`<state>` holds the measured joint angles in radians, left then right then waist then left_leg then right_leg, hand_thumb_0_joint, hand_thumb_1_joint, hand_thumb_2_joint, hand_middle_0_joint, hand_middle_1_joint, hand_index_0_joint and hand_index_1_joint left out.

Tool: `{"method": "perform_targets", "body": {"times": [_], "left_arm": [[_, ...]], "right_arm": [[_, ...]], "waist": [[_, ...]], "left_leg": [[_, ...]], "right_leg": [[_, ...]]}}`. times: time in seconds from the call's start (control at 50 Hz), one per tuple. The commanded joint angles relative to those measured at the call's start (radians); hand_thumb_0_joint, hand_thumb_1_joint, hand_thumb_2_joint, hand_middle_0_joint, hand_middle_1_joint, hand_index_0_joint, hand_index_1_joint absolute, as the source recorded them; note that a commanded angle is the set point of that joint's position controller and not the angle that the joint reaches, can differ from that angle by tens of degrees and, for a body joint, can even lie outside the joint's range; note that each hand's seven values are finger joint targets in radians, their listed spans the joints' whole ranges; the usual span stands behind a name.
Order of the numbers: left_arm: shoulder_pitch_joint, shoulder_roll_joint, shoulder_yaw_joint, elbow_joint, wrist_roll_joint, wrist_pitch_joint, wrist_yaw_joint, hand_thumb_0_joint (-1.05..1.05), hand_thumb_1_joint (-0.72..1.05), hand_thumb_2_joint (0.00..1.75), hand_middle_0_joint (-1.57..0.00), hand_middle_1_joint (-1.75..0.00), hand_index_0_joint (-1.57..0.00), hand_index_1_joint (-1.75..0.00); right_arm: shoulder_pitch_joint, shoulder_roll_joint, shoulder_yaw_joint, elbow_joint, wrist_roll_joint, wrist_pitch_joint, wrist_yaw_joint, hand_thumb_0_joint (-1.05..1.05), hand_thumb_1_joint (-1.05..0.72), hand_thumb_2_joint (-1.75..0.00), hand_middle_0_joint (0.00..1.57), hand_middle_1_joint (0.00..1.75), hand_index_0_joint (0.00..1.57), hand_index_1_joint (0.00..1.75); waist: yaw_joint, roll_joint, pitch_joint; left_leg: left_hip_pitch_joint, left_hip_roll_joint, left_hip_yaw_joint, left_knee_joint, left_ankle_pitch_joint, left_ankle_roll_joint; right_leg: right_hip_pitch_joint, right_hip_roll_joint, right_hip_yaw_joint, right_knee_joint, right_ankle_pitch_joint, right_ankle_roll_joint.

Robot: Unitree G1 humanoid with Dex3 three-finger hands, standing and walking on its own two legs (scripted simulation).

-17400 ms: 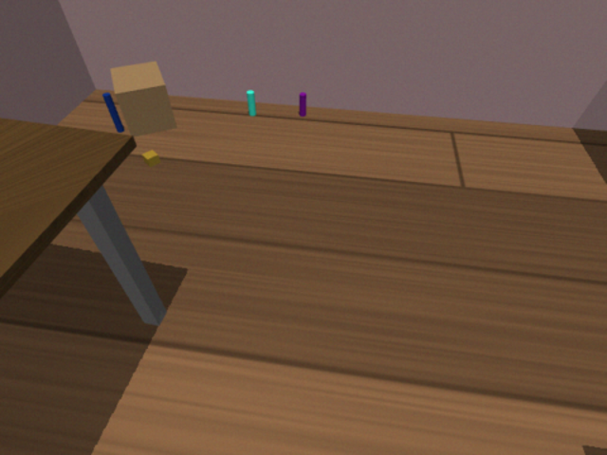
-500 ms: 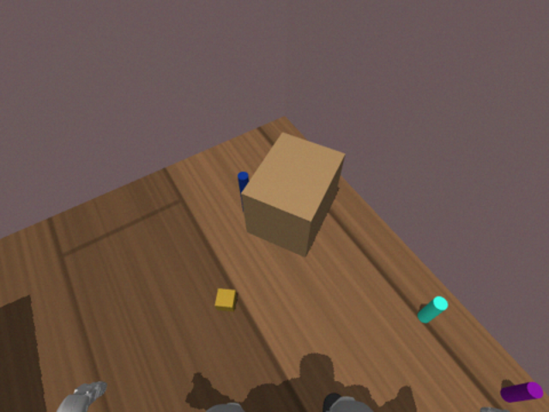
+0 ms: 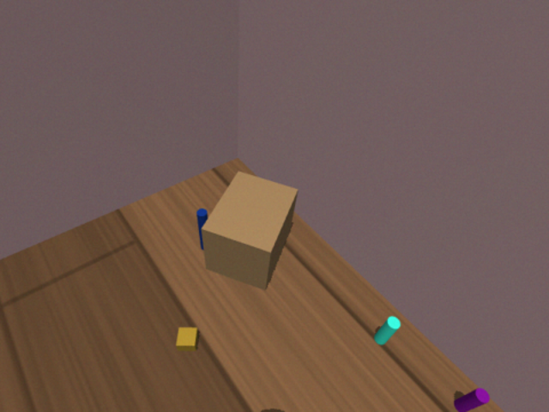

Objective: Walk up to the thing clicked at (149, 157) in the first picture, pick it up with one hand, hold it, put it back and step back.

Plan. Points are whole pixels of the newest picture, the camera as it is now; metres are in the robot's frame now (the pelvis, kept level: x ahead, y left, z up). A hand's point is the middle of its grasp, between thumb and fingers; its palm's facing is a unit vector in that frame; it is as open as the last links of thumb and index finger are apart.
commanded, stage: walk up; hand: left
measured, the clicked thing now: (187, 339) +0.52 +0.24 -0.75
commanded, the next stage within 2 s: none
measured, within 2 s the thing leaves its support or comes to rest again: neither
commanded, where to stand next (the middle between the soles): +0.11 -0.02 m, yaw +3 degrees
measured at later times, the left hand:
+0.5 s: hand out of the picture +0.15 +0.20 -0.13, palm faces +0.06 -0.90 -0.44, open 7.4 cm
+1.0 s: hand out of the picture +0.00 +0.25 -0.18, palm faces +0.10 -0.93 -0.36, open 7.4 cm
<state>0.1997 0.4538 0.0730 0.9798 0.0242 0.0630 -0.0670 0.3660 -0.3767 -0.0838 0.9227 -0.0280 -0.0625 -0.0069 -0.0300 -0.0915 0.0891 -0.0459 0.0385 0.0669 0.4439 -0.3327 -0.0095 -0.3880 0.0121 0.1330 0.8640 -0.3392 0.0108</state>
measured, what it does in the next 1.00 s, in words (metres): steps on the spot: right foot, then left foot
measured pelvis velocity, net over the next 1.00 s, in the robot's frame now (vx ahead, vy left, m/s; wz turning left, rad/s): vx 0.00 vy -0.03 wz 0.09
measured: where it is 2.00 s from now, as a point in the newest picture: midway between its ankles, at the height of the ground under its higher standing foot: outside the picture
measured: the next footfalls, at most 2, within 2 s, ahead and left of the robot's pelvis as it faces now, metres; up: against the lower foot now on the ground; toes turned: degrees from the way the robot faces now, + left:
right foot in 0.10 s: +0.14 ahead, -0.16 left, +0.00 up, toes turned +0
left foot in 0.70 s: +0.01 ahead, +0.12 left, +0.00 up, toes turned +6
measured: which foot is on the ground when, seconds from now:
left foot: down 0.00-0.14, up 0.16-0.68, down 0.70-1.00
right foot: up 0.00-0.08, down 0.10-0.72, up 0.74-1.00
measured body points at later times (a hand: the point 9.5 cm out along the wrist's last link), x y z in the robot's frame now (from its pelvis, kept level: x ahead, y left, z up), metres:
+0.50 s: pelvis +0.02 -0.06 -0.01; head +0.08 -0.10 +0.43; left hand +0.14 +0.25 -0.10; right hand +0.09 -0.38 -0.16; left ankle +0.00 +0.11 -0.66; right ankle +0.10 -0.16 -0.74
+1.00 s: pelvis +0.00 -0.03 -0.02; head +0.01 -0.01 +0.43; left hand +0.00 +0.30 -0.15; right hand +0.15 -0.32 -0.12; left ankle -0.03 +0.12 -0.74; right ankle +0.00 -0.15 -0.73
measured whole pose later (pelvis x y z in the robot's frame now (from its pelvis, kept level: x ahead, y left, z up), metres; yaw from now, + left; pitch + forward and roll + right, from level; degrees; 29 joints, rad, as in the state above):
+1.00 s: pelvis +0.00 -0.03 -0.02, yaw +5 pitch -3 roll +0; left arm 0.27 0.42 0.06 0.99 0.02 0.02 -0.03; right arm 0.20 -0.37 -0.03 0.85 -0.03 -0.03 0.02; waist 0.04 -0.04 0.07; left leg -0.26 0.05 -0.01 0.72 -0.42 -0.01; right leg -0.30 0.00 -0.01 0.80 -0.56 -0.02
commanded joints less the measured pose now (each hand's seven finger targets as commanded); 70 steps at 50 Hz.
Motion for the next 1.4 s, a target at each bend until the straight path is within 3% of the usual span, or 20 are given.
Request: {"method": "perform_targets", "body": {"times": [0.0, 0.08, 0.12, 0.14, 0.22, 0.38, 0.58, 0.66, 0.7, 0.72, 0.74, 0.8, 0.92, 1.02, 1.04, 1.06, 1.08, 1.16, 1.24, 1.38], "left_arm": [[-0.111, 0.136, 0.031, -0.135, -0.005, -0.071, -0.009, 0.0, 0.9, 0.9, -0.2, -0.3, -0.2, -0.3], [0.094, 0.133, 0.046, -0.044, -0.006, -0.09, 0.028, 0.0, 0.9, 0.9, -0.2, -0.3, -0.2, -0.3], [0.094, 0.23, 0.057, -0.08, 0.001, -0.106, 0.06, 0.0, 0.9, 0.9, -0.2, -0.3, -0.2, -0.3], [0.004, 0.249, 0.053, -0.099, 0.003, -0.098, 0.064, 0.0, 0.9, 0.9, -0.2, -0.3, -0.2, -0.3], [-0.115, 0.175, 0.04, -0.135, -0.016, -0.101, 0.077, 0.0, 0.9, 0.9, -0.2, -0.3, -0.2, -0.3], [-0.069, 0.158, 0.064, -0.163, -0.025, -0.095, 0.114, 0.0, 0.9, 0.9, -0.2, -0.3, -0.2, -0.3], [-0.057, 0.205, 0.08, -0.206, 0.015, -0.089, 0.121, 0.0, 0.9, 0.9, -0.2, -0.3, -0.2, -0.3], [-0.08, 0.168, 0.047, -0.201, -0.005, -0.062, 0.097, 0.0, 0.9, 0.9, -0.2, -0.3, -0.2, -0.3], [-0.033, 0.042, 0.008, -0.2, -0.023, -0.053, 0.091, 0.0, 0.9, 0.9, -0.2, -0.3, -0.2, -0.3], [-0.09, 0.134, 0.037, -0.181, -0.016, -0.052, 0.104, 0.0, 0.9, 0.9, -0.2, -0.3, -0.2, -0.3], [-0.113, 0.167, 0.039, -0.164, -0.013, -0.059, 0.101, 0.0, 0.9, 0.9, -0.2, -0.3, -0.2, -0.3], [-0.015, 0.135, 0.035, -0.11, -0.035, -0.057, 0.077, 0.0, 0.9, 0.9, -0.2, -0.3, -0.2, -0.3], [-0.038, 0.163, 0.032, -0.115, 0.005, -0.082, 0.049, 0.0, 0.9, 0.9, -0.2, -0.3, -0.2, -0.3], [0.164, 0.148, 0.055, -0.078, 0.013, -0.117, 0.033, 0.0, 0.9, 0.9, -0.2, -0.3, -0.2, -0.3], [0.271, 0.206, 0.078, -0.052, 0.018, -0.13, 0.042, 0.0, 0.9, 0.9, -0.2, -0.3, -0.2, -0.3], [0.312, 0.314, 0.097, -0.055, 0.016, -0.141, 0.049, 0.0, 0.9, 0.9, -0.2, -0.3, -0.2, -0.3], [0.262, 0.319, 0.089, -0.088, 0.019, -0.139, 0.044, 0.0, 0.9, 0.9, -0.2, -0.3, -0.2, -0.3], [0.192, 0.195, 0.057, -0.133, -0.013, -0.152, 0.061, 0.0, 0.9, 0.9, -0.2, -0.3, -0.2, -0.3], [0.156, 0.164, 0.03, -0.148, -0.016, -0.15, 0.091, 0.0, 0.9, 0.9, -0.2, -0.3, -0.2, -0.3], [0.06, 0.171, 0.011, -0.209, -0.046, -0.079, 0.116, 0.0, 0.9, 0.9, -0.2, -0.3, -0.2, -0.3]], "right_arm": [[-0.05, -0.296, -0.067, -0.11, -0.006, -0.024, 0.007, 0.0, -0.9, -0.9, 0.2, 0.3, 0.2, 0.3], [-0.104, -0.196, -0.014, -0.135, 0.017, 0.019, 0.0, 0.0, -0.9, -0.9, 0.2, 0.3, 0.2, 0.3], [-0.017, -0.104, 0.027, -0.142, 0.034, 0.04, -0.007, 0.0, -0.9, -0.9, 0.2, 0.3, 0.2, 0.3], [-0.005, -0.191, -0.001, -0.112, 0.036, 0.062, -0.019, 0.0, -0.9, -0.9, 0.2, 0.3, 0.2, 0.3], [0.058, -0.218, -0.006, -0.023, 0.039, 0.079, -0.016, 0.0, -0.9, -0.9, 0.2, 0.3, 0.2, 0.3], [-0.009, -0.209, -0.016, -0.065, 0.002, 0.126, -0.018, 0.0, -0.9, -0.9, 0.2, 0.3, 0.2, 0.3], [-0.072, -0.226, -0.041, -0.124, -0.002, 0.113, 0.014, 0.0, -0.9, -0.9, 0.2, 0.3, 0.2, 0.3], [0.012, -0.216, -0.045, -0.061, -0.01, 0.072, 0.012, 0.0, -0.9, -0.9, 0.2, 0.3, 0.2, 0.3], [-0.076, -0.319, -0.051, -0.102, -0.03, 0.049, -0.004, 0.0, -0.9, -0.9, 0.2, 0.3, 0.2, 0.3], [-0.125, -0.372, -0.052, -0.118, -0.007, 0.046, -0.003, 0.0, -0.9, -0.9, 0.2, 0.3, 0.2, 0.3], [-0.189, -0.365, -0.048, -0.118, -0.002, 0.044, -0.005, 0.0, -0.9, -0.9, 0.2, 0.3, 0.2, 0.3], [-0.226, -0.267, -0.017, -0.118, -0.007, 0.022, -0.019, 0.0, -0.9, -0.9, 0.2, 0.3, 0.2, 0.3], [-0.087, -0.364, -0.064, -0.103, -0.01, 0.016, -0.005, 0.0, -0.9, -0.9, 0.2, 0.3, 0.2, 0.3], [-0.166, -0.32, -0.053, -0.152, 0.003, 0.018, 0.011, 0.0, -0.9, -0.9, 0.2, 0.3, 0.2, 0.3], [-0.219, -0.242, -0.03, -0.187, 0.016, 0.016, 0.011, 0.0, -0.9, -0.9, 0.2, 0.3, 0.2, 0.3], [-0.274, -0.172, -0.009, -0.232, 0.028, 0.01, 0.01, 0.0, -0.9, -0.9, 0.2, 0.3, 0.2, 0.3], [-0.318, -0.223, -0.022, -0.239, 0.016, 0.011, -0.006, 0.0, -0.9, -0.9, 0.2, 0.3, 0.2, 0.3], [-0.168, -0.212, -0.025, -0.157, 0.021, 0.002, 0.01, 0.0, -0.9, -0.9, 0.2, 0.3, 0.2, 0.3], [-0.183, -0.159, -0.005, -0.148, 0.034, 0.04, 0.009, 0.0, -0.9, -0.9, 0.2, 0.3, 0.2, 0.3], [-0.171, -0.174, -0.015, -0.142, 0.029, 0.08, 0.0, 0.0, -0.9, -0.9, 0.2, 0.3, 0.2, 0.3]], "waist": [[-0.008, 0.309, 0.077], [0.088, 0.097, -0.055], [0.071, -0.154, -0.109], [0.059, -0.064, -0.087], [0.005, -0.05, -0.053], [0.045, -0.023, -0.062], [0.075, -0.095, -0.177], [0.013, -0.01, -0.16], [0.039, 0.373, -0.092], [0.003, 0.273, -0.065], [0.02, 0.262, -0.017], [0.064, 0.25, -0.032], [-0.022, 0.334, -0.04], [0.104, 0.222, -0.042], [0.168, 0.038, -0.058], [0.18, -0.216, 0.016], [0.162, -0.036, 0.106], [0.073, 0.043, 0.079], [0.061, 0.02, 0.027], [0.026, -0.053, -0.086]], "left_leg": [[-0.086, 0.203, -0.161, -0.2, 0.031, 0.192], [-0.271, 0.084, -0.027, 0.207, 0.212, 0.097], [-0.39, -0.079, -0.112, 0.48, -0.262, 0.024], [-0.313, -0.037, -0.201, 0.529, -0.276, 0.035], [-0.351, -0.024, -0.253, 0.555, -0.142, 0.033], [-0.416, -0.079, -0.26, 0.729, -0.128, -0.011], [-0.394, 0.002, -0.138, 0.446, -0.17, -0.004], [-0.102, -0.064, -0.049, 0.082, 0.005, 0.024], [-0.117, 0.251, -0.597, -0.104, -0.008, 0.132], [-0.312, 0.362, -0.677, -0.116, -0.032, 0.274], [-0.429, 0.364, -0.652, -0.115, -0.025, 0.305], [-0.209, 0.167, -0.287, 0.036, 0.36, 0.177], [-0.055, 0.252, -0.422, -0.042, -0.096, 0.255], [-0.188, 0.184, -0.282, 0.155, 0.092, 0.2], [-0.381, 0.074, -0.163, 0.428, 0.17, 0.123], [-0.699, -0.102, -0.044, 0.65, -0.174, 0.05], [-0.737, -0.062, -0.162, 0.658, -0.265, 0.043], [-0.642, -0.017, -0.184, 0.584, -0.075, 0.054], [-0.454, -0.032, -0.112, 0.413, 0.022, 0.022], [-0.167, -0.068, -0.048, 0.112, 0.321, 0.061]], "right_leg": [[-0.011, -0.051, -0.115, -0.199, -0.012, -0.019], [0.408, -0.017, -0.131, -0.433, 0.22, -0.023], [0.375, -0.32, 0.359, -0.601, 0.178, -0.098], [0.211, -0.357, 0.406, -0.633, -0.078, -0.173], [0.194, -0.234, 0.151, -0.597, -0.047, -0.119], [0.19, -0.307, 0.046, -0.451, 0.641, -0.201], [0.252, -0.333, 0.06, -0.395, 0.149, -0.238], [0.0, -0.23, -0.054, -0.181, 0.057, -0.145], [-0.251, -0.027, -0.16, 0.097, -0.251, -0.019], [-0.125, -0.027, -0.048, 0.156, -0.307, -0.018], [-0.032, -0.061, -0.029, 0.162, -0.278, -0.023], [-0.091, -0.019, -0.047, 0.089, -0.107, -0.031], [-0.131, -0.029, -0.144, -0.055, -0.25, -0.031], [0.178, -0.006, -0.205, -0.401, -0.069, -0.076], [0.369, -0.077, 0.003, -0.518, -0.11, -0.102], [0.445, -0.291, 0.438, -0.636, -0.115, -0.168], [0.331, -0.414, 0.581, -0.656, -0.107, -0.273], [0.398, -0.251, 0.144, -0.526, 0.425, -0.149], [0.277, -0.21, -0.032, -0.446, 0.858, -0.116], [0.174, -0.166, -0.093, -0.203, 0.741, -0.086]]}}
